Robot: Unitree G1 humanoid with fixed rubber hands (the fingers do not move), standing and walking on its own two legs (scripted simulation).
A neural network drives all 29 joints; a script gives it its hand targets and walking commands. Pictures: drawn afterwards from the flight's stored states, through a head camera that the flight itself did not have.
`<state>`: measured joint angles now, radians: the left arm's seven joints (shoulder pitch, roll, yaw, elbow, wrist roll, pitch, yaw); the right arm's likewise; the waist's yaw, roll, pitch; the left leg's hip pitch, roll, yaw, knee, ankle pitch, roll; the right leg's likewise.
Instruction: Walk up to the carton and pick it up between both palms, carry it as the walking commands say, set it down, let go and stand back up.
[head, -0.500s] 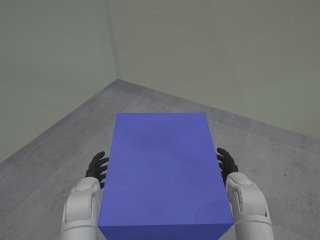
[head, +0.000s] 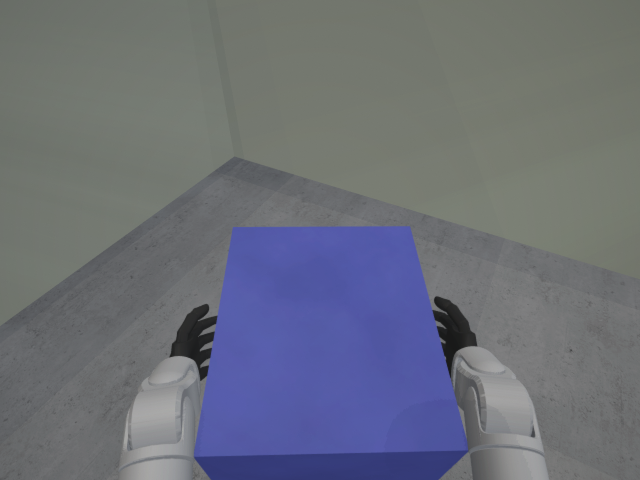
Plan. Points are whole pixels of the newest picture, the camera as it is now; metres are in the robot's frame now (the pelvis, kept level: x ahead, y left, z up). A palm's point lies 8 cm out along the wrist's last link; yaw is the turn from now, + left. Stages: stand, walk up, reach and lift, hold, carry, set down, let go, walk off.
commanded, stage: hold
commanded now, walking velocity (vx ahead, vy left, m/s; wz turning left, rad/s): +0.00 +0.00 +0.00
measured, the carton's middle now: (322, 373) +0.30 +0.00 -0.03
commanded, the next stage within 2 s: carry in 0.24 s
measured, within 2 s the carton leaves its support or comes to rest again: neither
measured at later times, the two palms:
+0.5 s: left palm (160, 367) +0.27 +0.20 +0.05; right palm (437, 354) +0.27 -0.14 +0.05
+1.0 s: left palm (121, 375) +0.24 +0.23 +0.08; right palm (424, 378) +0.22 -0.11 +0.09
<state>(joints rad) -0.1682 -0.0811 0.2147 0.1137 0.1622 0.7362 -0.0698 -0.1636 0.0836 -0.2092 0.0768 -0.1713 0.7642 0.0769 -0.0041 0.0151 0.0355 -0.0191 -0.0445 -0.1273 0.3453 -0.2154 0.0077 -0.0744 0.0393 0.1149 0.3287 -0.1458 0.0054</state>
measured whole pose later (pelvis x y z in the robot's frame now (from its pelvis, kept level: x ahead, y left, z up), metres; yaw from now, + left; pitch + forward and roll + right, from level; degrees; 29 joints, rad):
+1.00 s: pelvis -0.02 +0.07 -0.01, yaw -4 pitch +5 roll -1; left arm -0.09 -0.07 0.15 -0.38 0.04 1.15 0.03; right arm -0.07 0.10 -0.17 -0.39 -0.03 1.15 -0.03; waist 0.00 0.00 -0.15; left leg -0.34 -0.04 0.11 0.44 -0.20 0.11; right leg -0.38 -0.03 -0.07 0.68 -0.41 0.03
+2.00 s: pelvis -0.06 +0.04 -0.01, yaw -5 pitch +2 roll +0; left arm -0.10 -0.09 0.17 -0.28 0.07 1.15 0.02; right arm -0.10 0.10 -0.17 -0.30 -0.04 1.16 -0.04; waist 0.00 0.00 -0.13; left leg -0.35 0.00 0.12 0.48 -0.18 0.06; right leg -0.29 0.00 -0.09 0.52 -0.27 -0.04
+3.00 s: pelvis -0.05 +0.04 -0.01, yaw -5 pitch +0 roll +0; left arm -0.12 -0.09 0.20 -0.07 0.12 0.93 -0.02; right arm -0.12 0.11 -0.21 -0.09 -0.11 0.93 0.04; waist 0.02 -0.01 -0.06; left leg -0.27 -0.02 0.11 0.46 -0.19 0.06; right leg -0.21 0.00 -0.06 0.49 -0.28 -0.04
